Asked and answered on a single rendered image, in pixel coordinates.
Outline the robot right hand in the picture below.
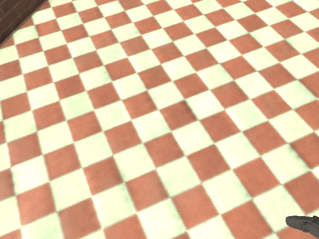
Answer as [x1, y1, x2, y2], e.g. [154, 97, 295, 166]
[285, 215, 319, 239]

